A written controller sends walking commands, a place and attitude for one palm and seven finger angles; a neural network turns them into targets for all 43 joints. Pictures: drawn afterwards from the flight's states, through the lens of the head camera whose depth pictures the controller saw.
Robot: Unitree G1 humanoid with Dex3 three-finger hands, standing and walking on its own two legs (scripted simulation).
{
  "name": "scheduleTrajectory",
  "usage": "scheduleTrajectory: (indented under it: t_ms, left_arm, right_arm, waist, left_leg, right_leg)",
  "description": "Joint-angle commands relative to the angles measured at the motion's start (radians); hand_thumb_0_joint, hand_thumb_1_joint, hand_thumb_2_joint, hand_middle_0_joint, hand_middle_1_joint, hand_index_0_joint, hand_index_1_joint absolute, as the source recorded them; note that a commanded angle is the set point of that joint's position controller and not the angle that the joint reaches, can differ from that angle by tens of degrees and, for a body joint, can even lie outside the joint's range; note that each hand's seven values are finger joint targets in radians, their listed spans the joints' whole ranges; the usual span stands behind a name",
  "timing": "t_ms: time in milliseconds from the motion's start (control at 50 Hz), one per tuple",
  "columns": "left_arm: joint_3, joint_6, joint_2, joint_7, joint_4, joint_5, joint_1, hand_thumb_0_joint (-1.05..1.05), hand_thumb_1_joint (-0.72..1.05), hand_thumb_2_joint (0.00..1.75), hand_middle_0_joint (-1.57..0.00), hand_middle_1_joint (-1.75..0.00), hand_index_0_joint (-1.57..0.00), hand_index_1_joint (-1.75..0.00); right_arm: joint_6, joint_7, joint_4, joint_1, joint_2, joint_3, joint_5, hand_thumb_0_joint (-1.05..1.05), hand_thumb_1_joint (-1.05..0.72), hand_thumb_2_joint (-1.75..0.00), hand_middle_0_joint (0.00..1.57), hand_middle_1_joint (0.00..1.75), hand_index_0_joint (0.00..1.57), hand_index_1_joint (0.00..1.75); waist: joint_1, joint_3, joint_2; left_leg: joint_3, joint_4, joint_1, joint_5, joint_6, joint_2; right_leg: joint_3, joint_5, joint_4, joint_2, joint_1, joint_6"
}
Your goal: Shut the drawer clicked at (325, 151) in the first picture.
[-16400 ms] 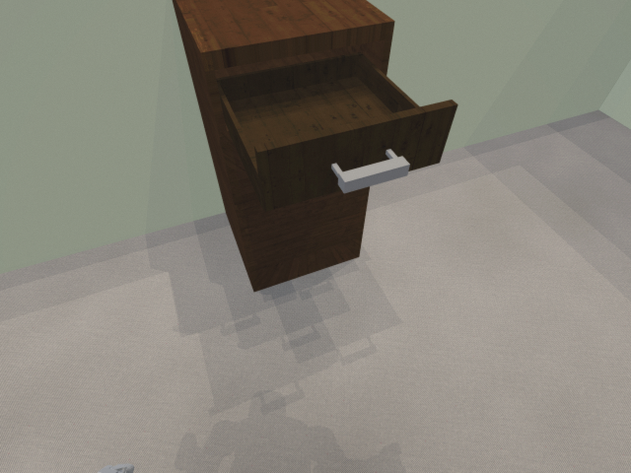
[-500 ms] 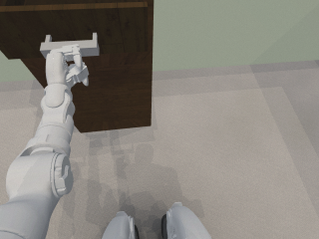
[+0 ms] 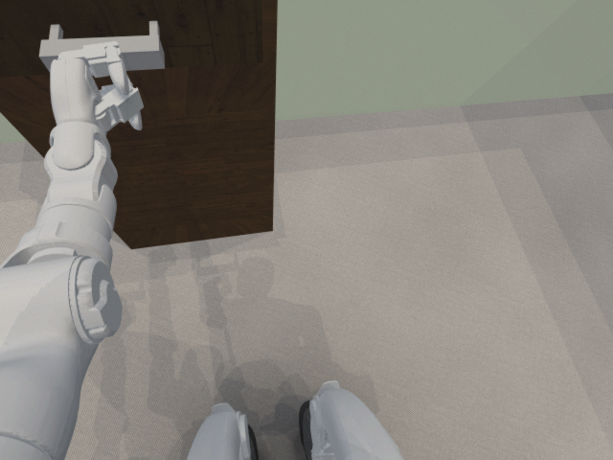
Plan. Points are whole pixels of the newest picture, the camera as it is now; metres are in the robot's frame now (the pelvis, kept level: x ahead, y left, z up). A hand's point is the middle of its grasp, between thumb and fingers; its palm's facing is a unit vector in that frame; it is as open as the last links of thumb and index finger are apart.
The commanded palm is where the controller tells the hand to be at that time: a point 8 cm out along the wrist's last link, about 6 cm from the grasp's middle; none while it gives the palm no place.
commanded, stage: push the drawer shut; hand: left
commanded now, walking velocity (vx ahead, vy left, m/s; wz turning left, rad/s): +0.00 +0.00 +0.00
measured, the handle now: (106, 42) +0.64 +0.16 +0.09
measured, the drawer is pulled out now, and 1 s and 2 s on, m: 0.03 0.00 0.00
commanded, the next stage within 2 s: pull the fist back off the drawer in 0.50 s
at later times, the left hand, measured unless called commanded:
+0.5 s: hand (130, 74) +0.59 +0.14 +0.08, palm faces +0.05 -1.00 -0.06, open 3.3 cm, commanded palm +0.62 +0.16 +0.08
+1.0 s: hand (128, 74) +0.59 +0.14 +0.08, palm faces +0.04 -1.00 -0.05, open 3.3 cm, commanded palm +0.58 +0.16 +0.08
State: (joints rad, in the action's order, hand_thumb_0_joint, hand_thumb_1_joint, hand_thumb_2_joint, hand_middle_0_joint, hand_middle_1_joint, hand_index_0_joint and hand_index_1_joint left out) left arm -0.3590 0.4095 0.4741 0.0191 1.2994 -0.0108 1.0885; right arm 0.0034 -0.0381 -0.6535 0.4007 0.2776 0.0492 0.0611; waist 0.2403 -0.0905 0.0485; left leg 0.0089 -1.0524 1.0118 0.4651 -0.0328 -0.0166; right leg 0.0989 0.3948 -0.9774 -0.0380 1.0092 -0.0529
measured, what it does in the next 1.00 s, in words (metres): stands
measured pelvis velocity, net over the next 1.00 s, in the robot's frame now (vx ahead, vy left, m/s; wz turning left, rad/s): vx -0.02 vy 0.01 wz -0.01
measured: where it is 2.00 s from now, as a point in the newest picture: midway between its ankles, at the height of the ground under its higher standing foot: outside the picture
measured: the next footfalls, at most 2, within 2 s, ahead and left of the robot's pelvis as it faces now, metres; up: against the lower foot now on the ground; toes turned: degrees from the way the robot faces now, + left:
none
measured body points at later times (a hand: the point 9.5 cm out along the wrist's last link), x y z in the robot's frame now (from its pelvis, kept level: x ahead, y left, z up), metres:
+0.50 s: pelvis -0.01 +0.00 -0.01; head +0.17 +0.02 +0.40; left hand +0.58 +0.19 +0.09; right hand -0.08 -0.24 -0.10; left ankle +0.01 +0.10 -0.66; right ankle +0.03 -0.09 -0.66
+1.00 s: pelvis -0.02 +0.01 -0.02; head +0.16 +0.03 +0.39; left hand +0.58 +0.19 +0.09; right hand -0.10 -0.23 -0.11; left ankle +0.01 +0.10 -0.66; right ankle +0.03 -0.09 -0.66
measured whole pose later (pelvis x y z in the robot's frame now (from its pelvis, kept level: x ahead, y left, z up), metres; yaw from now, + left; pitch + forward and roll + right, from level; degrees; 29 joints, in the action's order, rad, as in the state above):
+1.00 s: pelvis -0.02 +0.01 -0.02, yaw -1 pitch +29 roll -5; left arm -0.35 0.31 0.63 0.03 1.41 -0.07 1.33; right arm -0.02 -0.05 -0.64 0.47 0.28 0.09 0.08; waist 0.32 -0.08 0.06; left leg -0.01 -1.14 1.19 0.45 -0.05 -0.02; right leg 0.12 0.36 -1.02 -0.04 1.16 -0.04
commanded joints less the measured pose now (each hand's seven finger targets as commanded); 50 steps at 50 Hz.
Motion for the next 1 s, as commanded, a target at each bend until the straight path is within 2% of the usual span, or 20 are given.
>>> scheduleTrajectory:
  t_ms: [0, 20, 80, 140, 160, 180, 240, 280, 360, 400, 420, 440, 500, 560, 740, 760, 860, 920, 960, 980]
  left_arm:
    - [-0.010, 0.093, 0.224, -0.013, -0.277, 0.010, 0.685, 0.00, 0.90, 0.90, -1.40, -1.60, -1.40, -1.60]
    - [-0.047, 0.093, 0.279, -0.016, -0.273, 0.004, 0.689, 0.00, 0.90, 0.90, -1.40, -1.60, -1.40, -1.60]
    - [-0.006, 0.079, 0.242, -0.016, -0.242, -0.002, 0.731, 0.00, 0.90, 0.90, -1.40, -1.60, -1.40, -1.60]
    - [-0.002, 0.071, 0.258, -0.019, -0.236, -0.016, 0.768, 0.00, 0.90, 0.90, -1.40, -1.60, -1.40, -1.60]
    - [-0.027, 0.072, 0.295, -0.024, -0.244, -0.020, 0.786, 0.00, 0.90, 0.90, -1.40, -1.60, -1.40, -1.60]
    - [-0.018, 0.074, 0.287, -0.026, -0.250, -0.023, 0.801, 0.00, 0.90, 0.90, -1.40, -1.60, -1.40, -1.60]
    - [-0.011, 0.054, 0.286, -0.031, -0.205, -0.030, 0.816, 0.00, 0.90, 0.90, -1.40, -1.60, -1.40, -1.60]
    - [-0.038, 0.054, 0.340, -0.031, -0.211, -0.042, 0.839, 0.00, 0.90, 0.90, -1.40, -1.60, -1.40, -1.60]
    - [0.014, 0.033, 0.292, -0.033, -0.192, -0.044, 0.887, 0.00, 0.90, 0.90, -1.40, -1.60, -1.40, -1.60]
    - [0.016, 0.021, 0.295, -0.030, -0.172, -0.038, 0.884, 0.00, 0.90, 0.90, -1.40, -1.60, -1.40, -1.60]
    - [-0.008, 0.016, 0.342, -0.031, -0.157, -0.039, 0.883, 0.00, 0.90, 0.90, -1.40, -1.60, -1.40, -1.60]
    - [-0.001, 0.013, 0.345, -0.031, -0.170, -0.038, 0.902, 0.00, 0.90, 0.90, -1.40, -1.60, -1.40, -1.60]
    - [0.030, 0.015, 0.310, -0.025, -0.191, -0.037, 0.932, 0.00, 0.90, 0.90, -1.40, -1.60, -1.40, -1.60]
    - [0.032, 0.005, 0.312, -0.025, -0.165, -0.027, 0.931, 0.00, 0.90, 0.90, -1.40, -1.60, -1.40, -1.60]
    - [0.001, 0.004, 0.351, -0.023, -0.171, -0.034, 0.942, 0.00, 0.90, 0.90, -1.40, -1.60, -1.40, -1.60]
    - [-0.006, 0.001, 0.349, -0.026, -0.160, -0.035, 0.932, 0.00, 0.90, 0.90, -1.40, -1.60, -1.40, -1.60]
    - [-0.037, -0.014, 0.384, -0.025, -0.140, -0.043, 0.902, 0.00, 0.90, 0.90, -1.40, -1.60, -1.40, -1.60]
    - [-0.025, -0.011, 0.360, -0.018, -0.163, -0.047, 0.878, 0.00, 0.90, 0.90, -1.40, -1.60, -1.40, -1.60]
    - [-0.003, -0.017, 0.300, -0.018, -0.162, -0.039, 0.851, 0.00, 0.90, 0.90, -1.40, -1.60, -1.40, -1.60]
    - [-0.020, -0.014, 0.317, -0.017, -0.171, -0.038, 0.829, 0.00, 0.90, 0.90, -1.40, -1.60, -1.40, -1.60]
  right_arm:
    - [-0.003, 0.007, 0.010, 0.240, 0.180, -0.063, 0.004, 0.00, -0.90, -0.90, 0.20, 0.30, 0.20, 0.30]
    - [0.001, 0.009, 0.009, 0.247, 0.187, -0.062, 0.006, 0.00, -0.90, -0.90, 0.20, 0.30, 0.20, 0.30]
    - [0.004, 0.008, 0.005, 0.255, 0.184, -0.058, 0.008, 0.00, -0.90, -0.90, 0.20, 0.30, 0.20, 0.30]
    - [0.009, 0.005, 0.004, 0.265, 0.189, -0.054, 0.009, 0.00, -0.90, -0.90, 0.20, 0.30, 0.20, 0.30]
    - [0.010, 0.008, 0.000, 0.272, 0.193, -0.056, 0.013, 0.00, -0.90, -0.90, 0.20, 0.30, 0.20, 0.30]
    - [0.010, 0.007, 0.002, 0.279, 0.192, -0.055, 0.015, 0.00, -0.90, -0.90, 0.20, 0.30, 0.20, 0.30]
    - [0.013, 0.003, -0.003, 0.289, 0.193, -0.050, 0.017, 0.00, -0.90, -0.90, 0.20, 0.30, 0.20, 0.30]
    - [0.016, 0.005, -0.002, 0.304, 0.199, -0.049, 0.019, 0.00, -0.90, -0.90, 0.20, 0.30, 0.20, 0.30]
    - [0.014, 0.007, -0.009, 0.307, 0.195, -0.045, 0.014, 0.00, -0.90, -0.90, 0.20, 0.30, 0.20, 0.30]
    - [0.008, 0.009, -0.012, 0.308, 0.201, -0.040, 0.013, 0.00, -0.90, -0.90, 0.20, 0.30, 0.20, 0.30]
    - [0.006, 0.014, -0.013, 0.308, 0.205, -0.037, 0.011, 0.00, -0.90, -0.90, 0.20, 0.30, 0.20, 0.30]
    - [0.001, 0.016, -0.011, 0.309, 0.205, -0.035, 0.010, 0.00, -0.90, -0.90, 0.20, 0.30, 0.20, 0.30]
    - [-0.013, 0.015, -0.016, 0.313, 0.204, -0.034, 0.013, 0.00, -0.90, -0.90, 0.20, 0.30, 0.20, 0.30]
    - [-0.029, 0.018, -0.023, 0.308, 0.210, -0.029, 0.009, 0.00, -0.90, -0.90, 0.20, 0.30, 0.20, 0.30]
    - [-0.045, 0.013, -0.009, 0.317, 0.216, -0.027, 0.015, 0.00, -0.90, -0.90, 0.20, 0.30, 0.20, 0.30]
    - [-0.042, 0.011, -0.009, 0.318, 0.216, -0.029, 0.014, 0.00, -0.90, -0.90, 0.20, 0.30, 0.20, 0.30]
    - [-0.032, 0.007, 0.006, 0.320, 0.217, -0.027, 0.015, 0.00, -0.90, -0.90, 0.20, 0.30, 0.20, 0.30]
    - [-0.025, 0.002, 0.012, 0.324, 0.215, -0.032, 0.017, 0.00, -0.90, -0.90, 0.20, 0.30, 0.20, 0.30]
    - [-0.022, -0.005, 0.013, 0.318, 0.212, -0.036, 0.017, 0.00, -0.90, -0.90, 0.20, 0.30, 0.20, 0.30]
    - [-0.020, -0.006, 0.014, 0.322, 0.213, -0.038, 0.018, 0.00, -0.90, -0.90, 0.20, 0.30, 0.20, 0.30]
  waist:
    - [0.073, -0.579, 0.166]
    - [0.065, -0.591, 0.142]
    - [0.095, -0.552, 0.152]
    - [0.101, -0.567, 0.187]
    - [0.101, -0.580, 0.178]
    - [0.106, -0.596, 0.204]
    - [0.125, -0.565, 0.187]
    - [0.125, -0.581, 0.202]
    - [0.154, -0.534, 0.206]
    - [0.160, -0.525, 0.207]
    - [0.156, -0.511, 0.204]
    - [0.164, -0.518, 0.206]
    - [0.164, -0.554, 0.274]
    - [0.179, -0.530, 0.242]
    - [0.161, -0.553, 0.250]
    - [0.162, -0.541, 0.219]
    - [0.146, -0.525, 0.209]
    - [0.130, -0.559, 0.233]
    - [0.132, -0.544, 0.235]
    - [0.119, -0.552, 0.233]
  left_leg:
    - [-0.092, 0.077, -0.402, -0.372, -0.003, 0.000]
    - [-0.099, 0.075, -0.389, -0.375, -0.001, -0.002]
    - [-0.101, 0.073, -0.377, -0.359, -0.006, -0.002]
    - [-0.108, 0.068, -0.379, -0.350, -0.004, -0.004]
    - [-0.113, 0.062, -0.378, -0.354, -0.004, -0.008]
    - [-0.114, 0.059, -0.399, -0.374, -0.004, -0.006]
    - [-0.114, 0.053, -0.363, -0.354, -0.007, -0.009]
    - [-0.119, 0.049, -0.363, -0.367, -0.006, -0.011]
    - [-0.116, 0.055, -0.332, -0.298, -0.011, -0.011]
    - [-0.117, 0.057, -0.319, -0.273, -0.013, -0.014]
    - [-0.112, 0.057, -0.286, -0.246, -0.015, -0.015]
    - [-0.113, 0.059, -0.280, -0.235, -0.017, -0.015]
    - [-0.128, 0.065, -0.348, -0.252, -0.008, -0.018]
    - [-0.130, 0.066, -0.313, -0.206, -0.013, -0.023]
    - [-0.138, 0.061, -0.291, -0.173, -0.011, -0.020]
    - [-0.138, 0.060, -0.279, -0.167, -0.012, -0.019]
    - [-0.127, 0.052, -0.223, -0.150, -0.015, -0.016]
    - [-0.145, 0.058, -0.293, -0.195, -0.008, -0.020]
    - [-0.151, 0.062, -0.319, -0.188, -0.006, -0.022]
    - [-0.158, 0.067, -0.341, -0.206, -0.004, -0.023]
  right_leg:
    - [-0.096, -0.259, 0.112, -0.006, -0.210, 0.035]
    - [-0.092, -0.259, 0.105, -0.007, -0.222, 0.034]
    - [-0.092, -0.246, 0.112, -0.009, -0.190, 0.034]
    - [-0.089, -0.216, 0.109, -0.010, -0.161, 0.033]
    - [-0.088, -0.215, 0.105, -0.011, -0.162, 0.033]
    - [-0.087, -0.228, 0.101, -0.012, -0.151, 0.032]
    - [-0.086, -0.212, 0.106, -0.015, -0.139, 0.034]
    - [-0.084, -0.221, 0.098, -0.017, -0.142, 0.030]
    - [-0.085, -0.155, 0.116, -0.016, -0.100, 0.037]
    - [-0.086, -0.133, 0.120, -0.017, -0.091, 0.037]
    - [-0.089, -0.112, 0.122, -0.015, -0.097, 0.037]
    - [-0.093, -0.106, 0.124, -0.015, -0.104, 0.039]
    - [-0.080, -0.104, 0.116, -0.015, -0.059, 0.033]
    - [-0.085, -0.071, 0.124, -0.016, -0.052, 0.037]
    - [-0.083, -0.047, 0.109, -0.013, -0.056, 0.032]
    - [-0.081, -0.045, 0.112, -0.013, -0.058, 0.033]
    - [-0.092, -0.033, 0.110, -0.012, -0.084, 0.030]
    - [-0.073, -0.063, 0.096, -0.012, -0.060, 0.028]
    - [-0.069, -0.059, 0.099, -0.013, -0.032, 0.028]
    - [-0.062, -0.069, 0.093, -0.014, -0.034, 0.026]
